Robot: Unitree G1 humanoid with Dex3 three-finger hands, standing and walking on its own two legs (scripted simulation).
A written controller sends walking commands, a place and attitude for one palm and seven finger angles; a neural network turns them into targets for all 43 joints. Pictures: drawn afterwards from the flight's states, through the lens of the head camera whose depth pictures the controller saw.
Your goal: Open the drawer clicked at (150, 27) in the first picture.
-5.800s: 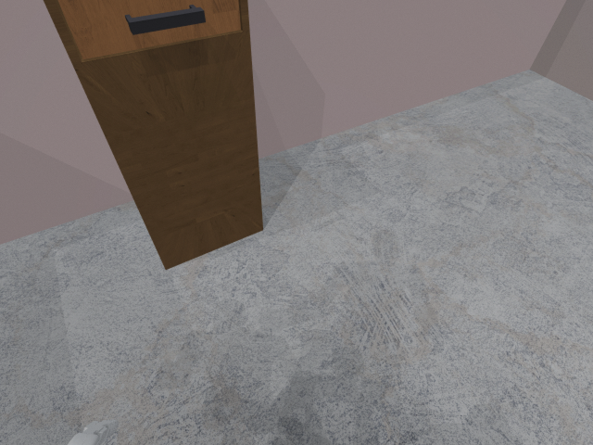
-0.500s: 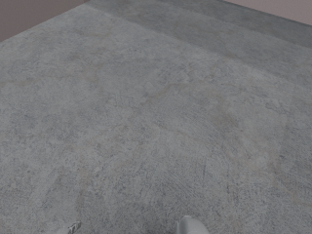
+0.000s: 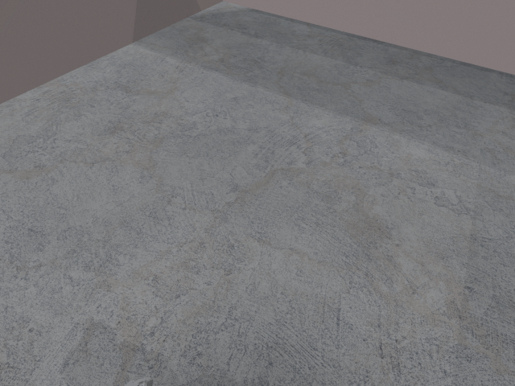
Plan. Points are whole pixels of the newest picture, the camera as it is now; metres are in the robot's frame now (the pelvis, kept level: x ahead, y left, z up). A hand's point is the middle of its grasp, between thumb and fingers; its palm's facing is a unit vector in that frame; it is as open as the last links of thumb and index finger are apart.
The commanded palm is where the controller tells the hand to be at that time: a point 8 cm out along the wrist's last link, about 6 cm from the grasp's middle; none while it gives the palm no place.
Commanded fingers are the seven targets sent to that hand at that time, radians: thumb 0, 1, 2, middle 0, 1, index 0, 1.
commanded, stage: turn to face it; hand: left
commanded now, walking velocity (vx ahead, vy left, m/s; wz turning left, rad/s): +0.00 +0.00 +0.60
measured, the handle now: out of the picture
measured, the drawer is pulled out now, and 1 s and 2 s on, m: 0.00 0.00 0.00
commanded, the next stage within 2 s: none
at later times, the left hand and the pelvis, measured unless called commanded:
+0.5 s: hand out of the picture +0.04 +0.20 -0.14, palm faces +0.27 -0.92 -0.28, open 7.4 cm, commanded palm none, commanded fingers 0.00 0.90 0.90 -0.20 -0.30 -0.20 -0.30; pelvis -0.02 -0.03 +0.01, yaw +15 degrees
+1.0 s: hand out of the picture -0.15 +0.16 -0.18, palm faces +0.59 -0.76 -0.25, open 7.4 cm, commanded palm none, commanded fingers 0.00 0.90 0.90 -0.20 -0.30 -0.20 -0.30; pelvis -0.05 -0.03 +0.00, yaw +35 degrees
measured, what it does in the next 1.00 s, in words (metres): steps on the spot, turning left: right foot, then left foot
